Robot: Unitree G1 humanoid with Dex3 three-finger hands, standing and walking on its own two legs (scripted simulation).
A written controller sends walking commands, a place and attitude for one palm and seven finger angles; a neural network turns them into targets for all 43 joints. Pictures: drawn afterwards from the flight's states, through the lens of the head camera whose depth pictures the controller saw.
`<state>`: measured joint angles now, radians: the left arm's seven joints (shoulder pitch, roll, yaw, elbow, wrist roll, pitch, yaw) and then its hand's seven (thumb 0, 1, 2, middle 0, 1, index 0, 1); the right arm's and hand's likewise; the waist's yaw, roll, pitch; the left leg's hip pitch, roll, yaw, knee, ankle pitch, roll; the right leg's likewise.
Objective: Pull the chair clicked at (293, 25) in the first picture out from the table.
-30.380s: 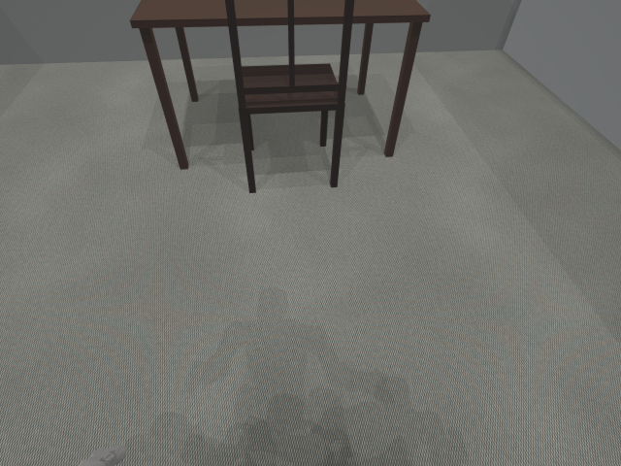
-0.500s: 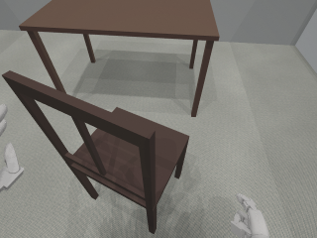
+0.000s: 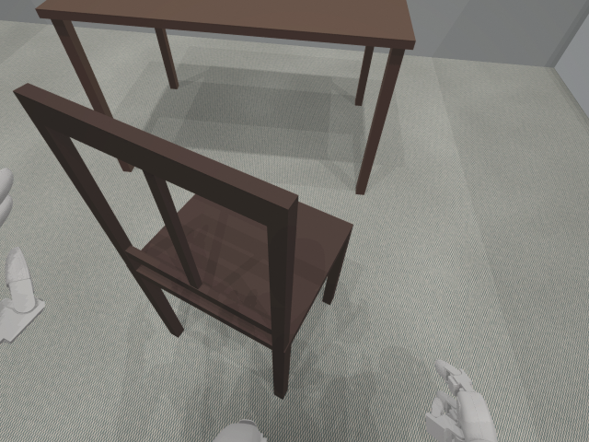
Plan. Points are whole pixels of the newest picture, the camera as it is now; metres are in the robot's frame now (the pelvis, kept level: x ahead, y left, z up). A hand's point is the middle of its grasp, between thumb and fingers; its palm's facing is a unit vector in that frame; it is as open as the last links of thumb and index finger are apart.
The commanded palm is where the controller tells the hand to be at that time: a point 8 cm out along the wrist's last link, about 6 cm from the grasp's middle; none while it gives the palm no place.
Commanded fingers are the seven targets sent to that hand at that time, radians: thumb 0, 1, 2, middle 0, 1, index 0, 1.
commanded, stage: step back with the hand held close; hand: left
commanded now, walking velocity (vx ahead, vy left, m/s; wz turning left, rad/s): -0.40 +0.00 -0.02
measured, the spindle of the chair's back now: (178, 237) +0.43 +0.23 -0.04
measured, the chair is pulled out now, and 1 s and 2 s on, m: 0.61 0.61 0.61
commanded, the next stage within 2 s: stop stepping back and stand still in 0.36 s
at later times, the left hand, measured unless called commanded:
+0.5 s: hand (15, 415) +0.12 +0.21 +0.20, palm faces +0.28 -0.79 -0.54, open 7.4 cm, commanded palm +0.04 +0.27 +0.19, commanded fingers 0.00 0.90 0.90 -0.20 -0.30 -0.20 -0.30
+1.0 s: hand out of the picture +0.01 +0.22 +0.21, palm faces +0.45 -0.74 -0.50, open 7.4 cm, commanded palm -0.04 +0.27 +0.19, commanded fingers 0.00 0.90 0.90 -0.20 -0.30 -0.20 -0.30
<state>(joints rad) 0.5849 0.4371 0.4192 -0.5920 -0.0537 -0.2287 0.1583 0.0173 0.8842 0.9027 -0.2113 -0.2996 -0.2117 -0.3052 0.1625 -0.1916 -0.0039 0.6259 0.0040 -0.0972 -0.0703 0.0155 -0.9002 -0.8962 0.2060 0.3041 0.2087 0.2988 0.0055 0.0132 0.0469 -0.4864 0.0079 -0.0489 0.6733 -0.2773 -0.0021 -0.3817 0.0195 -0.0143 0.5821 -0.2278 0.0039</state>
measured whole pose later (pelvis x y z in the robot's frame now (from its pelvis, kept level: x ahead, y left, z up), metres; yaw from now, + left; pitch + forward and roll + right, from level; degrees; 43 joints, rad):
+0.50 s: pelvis -0.11 -0.03 +0.01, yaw -2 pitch +3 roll -4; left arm 0.56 0.51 0.48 -0.61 -0.09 -0.28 0.11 0.02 0.88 0.90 -0.21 -0.30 -0.21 -0.31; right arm 0.10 -0.16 0.01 0.65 -0.03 -0.15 -0.04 0.01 -0.90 -0.90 0.21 0.30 0.21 0.30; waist -0.01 0.05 0.07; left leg -0.52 0.11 -0.07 0.48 -0.04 -0.03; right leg -0.18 0.07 -0.04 0.45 -0.30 -0.01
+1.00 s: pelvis -0.17 -0.04 +0.01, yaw +2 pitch -1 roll -1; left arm 0.57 0.47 0.44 -0.54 -0.04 -0.25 0.15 0.02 0.88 0.90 -0.21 -0.30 -0.21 -0.31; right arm 0.22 -0.18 0.00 0.61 0.02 -0.13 -0.05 0.01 -0.90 -0.90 0.20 0.30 0.20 0.30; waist -0.01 0.01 -0.02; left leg -0.22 0.05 0.04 0.58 -0.35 0.00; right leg -0.23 -0.01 -0.09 0.54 -0.29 -0.01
